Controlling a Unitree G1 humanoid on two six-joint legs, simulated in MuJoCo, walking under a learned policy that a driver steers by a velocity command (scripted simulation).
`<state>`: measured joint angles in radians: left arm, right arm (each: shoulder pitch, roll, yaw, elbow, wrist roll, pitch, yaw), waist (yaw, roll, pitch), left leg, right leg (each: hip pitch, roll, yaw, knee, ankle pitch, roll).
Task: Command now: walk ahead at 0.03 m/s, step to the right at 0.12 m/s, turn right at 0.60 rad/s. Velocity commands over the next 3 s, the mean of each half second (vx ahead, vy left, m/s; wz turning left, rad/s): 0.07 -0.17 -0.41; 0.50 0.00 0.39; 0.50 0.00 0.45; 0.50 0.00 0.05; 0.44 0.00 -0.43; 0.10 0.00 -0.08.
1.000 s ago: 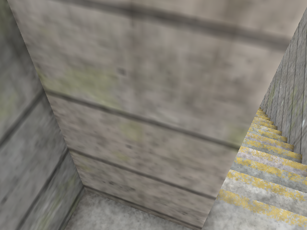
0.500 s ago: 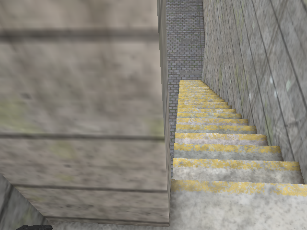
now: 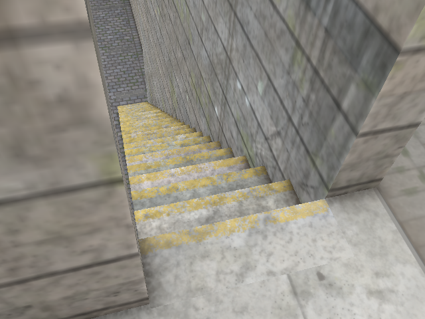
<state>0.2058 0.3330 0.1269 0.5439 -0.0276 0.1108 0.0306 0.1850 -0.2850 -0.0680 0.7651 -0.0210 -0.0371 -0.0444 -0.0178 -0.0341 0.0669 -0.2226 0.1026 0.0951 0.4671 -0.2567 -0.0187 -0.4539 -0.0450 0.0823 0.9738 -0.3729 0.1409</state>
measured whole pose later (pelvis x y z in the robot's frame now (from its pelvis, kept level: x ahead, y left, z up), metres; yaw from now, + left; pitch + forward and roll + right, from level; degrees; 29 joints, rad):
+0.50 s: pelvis +0.02 -0.14 +0.00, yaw -11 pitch -1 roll -2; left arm 0.23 0.27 0.04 0.68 0.02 0.05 0.00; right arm 0.22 -0.30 -0.04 0.83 0.02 -0.03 -0.04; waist 0.01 0.02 0.07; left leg -0.44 0.04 0.08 0.83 -0.36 0.02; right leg -0.12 0.16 0.01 0.37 -0.23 -0.13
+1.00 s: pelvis +0.25 -0.12 -0.03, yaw +4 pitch +2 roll +1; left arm 0.45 0.28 0.03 0.89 0.03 -0.02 0.04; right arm 0.01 -0.26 -0.02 0.66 0.03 -0.07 0.06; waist 0.06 0.04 0.06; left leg -0.53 -0.07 0.09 0.59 -0.08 0.12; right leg 0.01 0.01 -0.12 0.81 -0.45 -0.01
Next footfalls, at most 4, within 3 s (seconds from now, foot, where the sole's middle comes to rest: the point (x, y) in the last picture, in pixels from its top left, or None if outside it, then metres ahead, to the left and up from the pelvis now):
0.14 right None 0.02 -0.19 -0.78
0.98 left None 0.41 -0.04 -0.78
1.44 right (278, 253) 0.66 -0.24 -0.78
1.90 left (194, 253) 0.66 0.04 -0.78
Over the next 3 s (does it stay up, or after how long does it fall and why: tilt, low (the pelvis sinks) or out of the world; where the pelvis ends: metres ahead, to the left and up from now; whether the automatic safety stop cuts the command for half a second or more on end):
stays up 0.89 0.07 -0.24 its command is cut before an obstacle from the start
